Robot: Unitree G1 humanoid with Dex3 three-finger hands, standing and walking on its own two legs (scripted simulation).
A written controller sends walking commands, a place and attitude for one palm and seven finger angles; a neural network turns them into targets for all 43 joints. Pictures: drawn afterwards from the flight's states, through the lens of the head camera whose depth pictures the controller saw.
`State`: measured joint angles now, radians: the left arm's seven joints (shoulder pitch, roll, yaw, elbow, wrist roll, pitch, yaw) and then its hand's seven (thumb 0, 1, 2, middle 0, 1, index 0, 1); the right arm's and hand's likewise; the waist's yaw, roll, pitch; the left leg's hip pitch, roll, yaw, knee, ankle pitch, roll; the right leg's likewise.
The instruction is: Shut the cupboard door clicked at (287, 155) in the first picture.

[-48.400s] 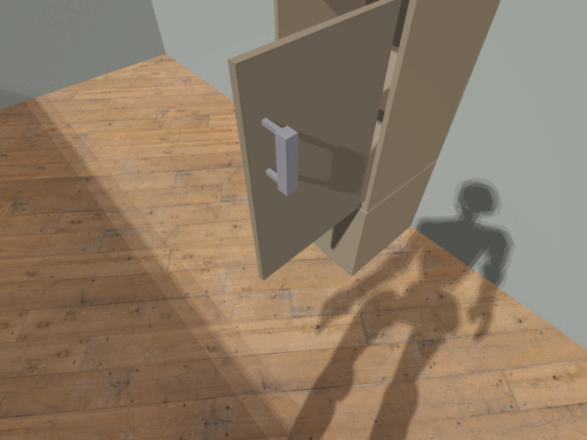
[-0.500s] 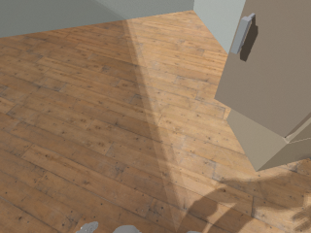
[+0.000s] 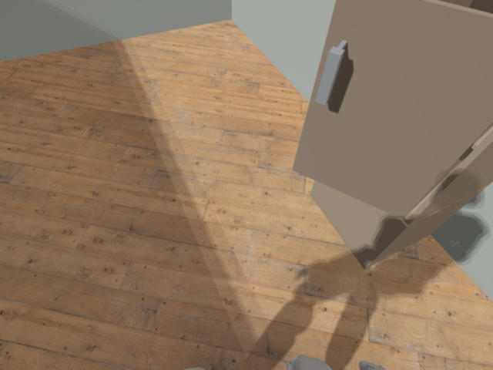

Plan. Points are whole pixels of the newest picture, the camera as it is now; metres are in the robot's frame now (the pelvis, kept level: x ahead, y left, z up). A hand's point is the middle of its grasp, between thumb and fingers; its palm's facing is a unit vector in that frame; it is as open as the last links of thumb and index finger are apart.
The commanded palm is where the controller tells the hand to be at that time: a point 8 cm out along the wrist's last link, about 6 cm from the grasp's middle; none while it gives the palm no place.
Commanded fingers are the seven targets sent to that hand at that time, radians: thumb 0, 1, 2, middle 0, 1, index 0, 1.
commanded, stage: turn to face it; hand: left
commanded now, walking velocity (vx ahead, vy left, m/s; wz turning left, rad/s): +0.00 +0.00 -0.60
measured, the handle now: (332, 72) +0.73 -0.12 +0.07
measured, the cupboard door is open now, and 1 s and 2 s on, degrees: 34 34 34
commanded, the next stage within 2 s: take the last steps up to it in 0.64 s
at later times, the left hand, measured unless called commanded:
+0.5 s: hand (174, 336) +0.19 +0.16 -0.18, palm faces -0.25 -0.95 -0.20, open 7.4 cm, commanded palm none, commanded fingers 0.00 0.90 0.90 -0.20 -0.30 -0.20 -0.30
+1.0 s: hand (178, 349) +0.16 +0.14 -0.17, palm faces -0.34 -0.92 -0.21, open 7.4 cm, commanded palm none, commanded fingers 0.00 0.90 0.90 -0.20 -0.30 -0.20 -0.30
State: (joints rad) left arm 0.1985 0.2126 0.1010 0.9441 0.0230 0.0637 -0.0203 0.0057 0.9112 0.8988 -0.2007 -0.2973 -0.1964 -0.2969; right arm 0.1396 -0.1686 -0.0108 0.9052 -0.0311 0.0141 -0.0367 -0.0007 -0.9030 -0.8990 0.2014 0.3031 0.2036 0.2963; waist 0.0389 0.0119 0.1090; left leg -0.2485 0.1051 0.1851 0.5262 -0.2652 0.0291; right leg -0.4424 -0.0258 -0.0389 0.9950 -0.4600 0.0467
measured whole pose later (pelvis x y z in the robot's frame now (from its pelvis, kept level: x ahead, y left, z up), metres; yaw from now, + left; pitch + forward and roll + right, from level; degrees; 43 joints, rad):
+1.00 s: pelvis +0.07 -0.02 +0.00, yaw -22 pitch +0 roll -1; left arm 0.27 0.17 0.05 1.00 0.03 0.00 0.00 0.00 0.91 0.90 -0.20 -0.30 -0.20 -0.30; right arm 0.26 -0.22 -0.05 1.00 -0.03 0.03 0.00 0.01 -0.90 -0.90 0.20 0.30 0.20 0.30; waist -0.01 0.03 0.04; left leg -0.43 0.07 0.08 0.90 -0.41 -0.04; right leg -0.13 0.02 -0.02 0.42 -0.30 -0.03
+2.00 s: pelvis +0.24 -0.08 -0.01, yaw -25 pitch -1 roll -2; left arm 0.18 0.22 0.06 1.00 0.02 0.06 0.04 0.00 0.91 0.90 -0.20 -0.30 -0.20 -0.30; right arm 0.11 -0.19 -0.02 0.93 -0.03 0.03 -0.04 0.00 -0.91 -0.90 0.20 0.30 0.20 0.30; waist 0.02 -0.03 0.12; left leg -0.32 0.02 0.06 0.58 -0.25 0.06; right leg -0.37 0.03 0.02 0.99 -0.54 0.01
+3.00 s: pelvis +0.20 -0.08 -0.01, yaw -25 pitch -3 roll -2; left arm 0.32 0.16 0.00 1.03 0.02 -0.01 0.05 0.00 0.91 0.90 -0.20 -0.30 -0.20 -0.30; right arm 0.27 -0.17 -0.01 1.03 -0.02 0.01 -0.02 0.03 -0.94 -0.90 0.20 0.30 0.20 0.30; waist -0.01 0.00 0.03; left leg -0.35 0.02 0.03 0.59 -0.19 0.03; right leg -0.15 -0.03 0.00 0.55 -0.36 0.03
